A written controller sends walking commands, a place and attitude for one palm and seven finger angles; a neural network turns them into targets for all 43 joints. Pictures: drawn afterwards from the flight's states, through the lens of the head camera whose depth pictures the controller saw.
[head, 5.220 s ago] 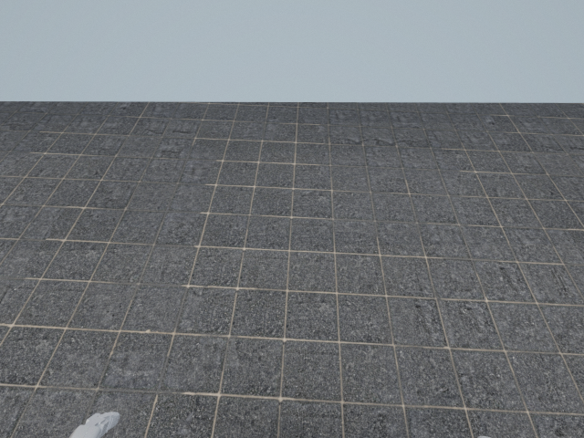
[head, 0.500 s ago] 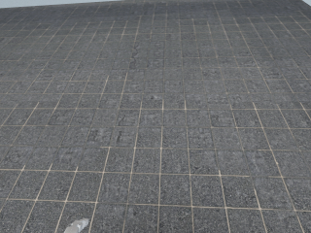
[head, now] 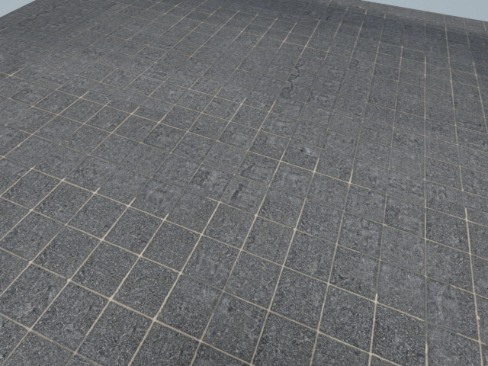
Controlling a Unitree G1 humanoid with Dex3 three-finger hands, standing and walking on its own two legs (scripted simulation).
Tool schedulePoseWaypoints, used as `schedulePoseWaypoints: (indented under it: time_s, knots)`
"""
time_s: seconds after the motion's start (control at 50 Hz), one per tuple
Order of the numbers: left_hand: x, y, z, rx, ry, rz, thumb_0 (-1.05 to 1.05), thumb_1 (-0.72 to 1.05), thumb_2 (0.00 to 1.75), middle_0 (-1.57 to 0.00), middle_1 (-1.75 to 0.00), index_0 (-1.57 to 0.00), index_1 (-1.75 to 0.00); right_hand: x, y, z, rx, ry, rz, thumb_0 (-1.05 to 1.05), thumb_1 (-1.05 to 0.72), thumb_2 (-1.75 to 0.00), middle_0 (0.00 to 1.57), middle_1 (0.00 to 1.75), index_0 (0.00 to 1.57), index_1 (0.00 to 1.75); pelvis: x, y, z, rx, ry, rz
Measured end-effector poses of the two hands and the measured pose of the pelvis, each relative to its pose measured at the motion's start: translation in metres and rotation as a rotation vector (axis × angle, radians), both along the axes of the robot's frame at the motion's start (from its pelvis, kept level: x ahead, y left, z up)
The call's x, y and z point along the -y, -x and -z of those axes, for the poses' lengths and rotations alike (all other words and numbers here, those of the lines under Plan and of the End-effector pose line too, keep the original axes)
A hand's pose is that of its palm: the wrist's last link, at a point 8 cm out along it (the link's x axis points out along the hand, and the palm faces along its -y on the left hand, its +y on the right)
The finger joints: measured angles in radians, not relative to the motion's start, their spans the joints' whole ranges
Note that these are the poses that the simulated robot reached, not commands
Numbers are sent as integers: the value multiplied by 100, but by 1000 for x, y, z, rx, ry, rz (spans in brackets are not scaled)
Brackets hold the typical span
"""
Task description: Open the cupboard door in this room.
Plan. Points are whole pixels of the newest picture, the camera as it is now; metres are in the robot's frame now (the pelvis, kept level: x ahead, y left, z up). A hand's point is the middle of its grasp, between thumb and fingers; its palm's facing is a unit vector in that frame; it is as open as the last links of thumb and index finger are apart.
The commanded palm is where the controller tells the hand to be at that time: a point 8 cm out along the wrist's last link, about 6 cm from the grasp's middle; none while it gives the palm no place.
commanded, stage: turn or walk to find it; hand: left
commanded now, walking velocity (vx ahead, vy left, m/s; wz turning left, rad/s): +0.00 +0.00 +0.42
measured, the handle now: out of the picture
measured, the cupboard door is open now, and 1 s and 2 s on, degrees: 0 0 0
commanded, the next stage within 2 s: none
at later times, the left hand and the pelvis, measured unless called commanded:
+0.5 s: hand out of the picture +0.05 +0.19 -0.13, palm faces +0.19 -0.94 -0.29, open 7.4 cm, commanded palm none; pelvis -0.03 -0.02 +0.01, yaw +11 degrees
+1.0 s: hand out of the picture -0.13 +0.20 -0.18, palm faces +0.47 -0.85 -0.24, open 7.4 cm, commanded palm none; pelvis -0.06 +0.00 +0.00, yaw +24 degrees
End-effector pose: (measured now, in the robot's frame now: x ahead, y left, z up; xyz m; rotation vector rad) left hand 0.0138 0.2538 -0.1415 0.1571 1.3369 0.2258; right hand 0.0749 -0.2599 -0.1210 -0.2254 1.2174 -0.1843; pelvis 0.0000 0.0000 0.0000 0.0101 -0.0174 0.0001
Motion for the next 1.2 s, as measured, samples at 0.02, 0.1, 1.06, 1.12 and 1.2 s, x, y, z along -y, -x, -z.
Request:
schedulePoseWaypoints:
  time_s: [0.02,0.1,1.06,1.12,1.2]
  knots:
    - [-6,6,2,-18,-1,-10,1,91,90,-21,-30,-20,-29,-6,-6,-3,20,2,-15,1,-91,-90,20,30,19,30,-3,1,0,4,-2,1]
    - [-21,16,-4,-41,0,-40,1,91,90,-20,-30,-20,-29,-26,-20,-16,66,4,-55,0,-91,-90,20,30,19,30,-12,3,-9,6,15,-21]
    - [3,181,-2,-31,16,-453,1,91,90,-20,-30,-20,-29,-87,-46,-16,59,-7,-478,0,-91,-90,20,30,19,30,-11,68,-9,7,23,-442]
    - [-5,180,-10,6,11,-466,1,91,90,-20,-30,-19,-29,-98,-44,-21,61,-13,-502,0,-91,-90,20,30,20,30,-15,73,-15,9,29,-464]
    - [-11,174,-18,56,-11,-475,1,91,90,-20,-30,-19,-29,-104,-37,-19,50,-31,-516,0,-91,-90,21,30,20,30,-15,77,-18,7,26,-491]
